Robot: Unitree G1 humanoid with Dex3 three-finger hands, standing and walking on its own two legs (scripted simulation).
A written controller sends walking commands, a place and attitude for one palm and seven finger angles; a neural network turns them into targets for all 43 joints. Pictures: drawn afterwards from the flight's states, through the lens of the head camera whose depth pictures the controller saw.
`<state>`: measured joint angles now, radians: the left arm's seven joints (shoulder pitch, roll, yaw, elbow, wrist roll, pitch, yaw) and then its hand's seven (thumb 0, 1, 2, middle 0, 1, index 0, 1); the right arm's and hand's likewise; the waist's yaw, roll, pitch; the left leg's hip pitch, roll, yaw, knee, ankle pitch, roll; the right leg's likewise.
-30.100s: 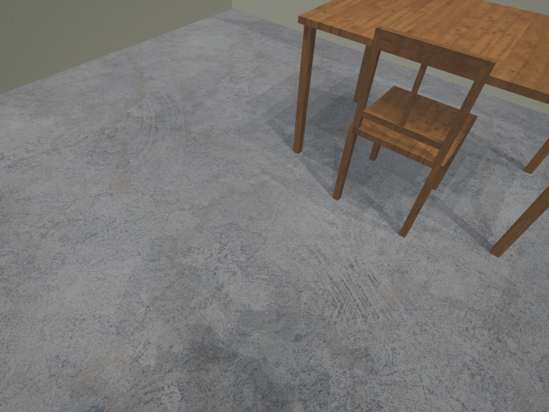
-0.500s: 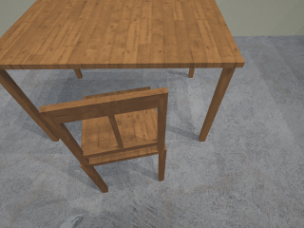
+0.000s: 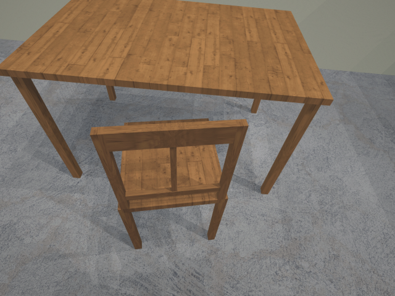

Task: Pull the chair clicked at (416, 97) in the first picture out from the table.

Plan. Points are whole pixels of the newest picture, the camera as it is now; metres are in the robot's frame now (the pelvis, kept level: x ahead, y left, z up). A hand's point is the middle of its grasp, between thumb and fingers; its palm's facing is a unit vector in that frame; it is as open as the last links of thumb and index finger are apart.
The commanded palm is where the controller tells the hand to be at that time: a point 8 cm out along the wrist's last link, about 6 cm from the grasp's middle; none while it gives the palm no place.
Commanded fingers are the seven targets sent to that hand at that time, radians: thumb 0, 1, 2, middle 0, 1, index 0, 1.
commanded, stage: come to a stop and stand still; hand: left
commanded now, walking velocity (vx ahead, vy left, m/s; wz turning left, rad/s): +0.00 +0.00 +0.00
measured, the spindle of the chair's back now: (173, 169) +0.47 +0.10 -0.12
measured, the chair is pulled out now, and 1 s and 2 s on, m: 0.16 0.16 0.16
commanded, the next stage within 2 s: look again from close up in 0.46 s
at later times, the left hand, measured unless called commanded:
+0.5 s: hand out of the picture -0.01 +0.20 -0.18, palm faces +0.00 -0.98 -0.17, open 7.4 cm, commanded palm none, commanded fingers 0.00 0.90 0.90 -0.20 -0.30 -0.20 -0.30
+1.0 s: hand out of the picture -0.02 +0.18 -0.18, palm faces +0.01 -0.99 -0.16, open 7.4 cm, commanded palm none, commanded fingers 0.00 0.90 0.90 -0.20 -0.30 -0.20 -0.30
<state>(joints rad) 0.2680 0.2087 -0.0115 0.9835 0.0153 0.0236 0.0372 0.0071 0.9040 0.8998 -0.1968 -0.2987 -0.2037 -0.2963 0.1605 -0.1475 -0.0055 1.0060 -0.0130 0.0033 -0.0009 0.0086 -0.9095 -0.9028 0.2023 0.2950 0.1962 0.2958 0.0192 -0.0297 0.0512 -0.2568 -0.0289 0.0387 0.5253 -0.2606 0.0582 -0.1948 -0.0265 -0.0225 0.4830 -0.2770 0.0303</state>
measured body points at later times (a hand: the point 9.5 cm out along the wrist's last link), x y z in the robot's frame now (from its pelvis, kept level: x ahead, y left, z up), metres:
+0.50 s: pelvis +0.00 +0.02 +0.00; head +0.01 +0.04 +0.45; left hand -0.01 +0.25 -0.16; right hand +0.01 -0.21 -0.15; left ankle +0.01 +0.08 -0.74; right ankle -0.01 -0.14 -0.74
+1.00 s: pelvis +0.00 +0.02 +0.01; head +0.01 +0.03 +0.45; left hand -0.01 +0.23 -0.16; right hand -0.01 -0.20 -0.15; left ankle +0.01 +0.08 -0.74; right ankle -0.01 -0.14 -0.74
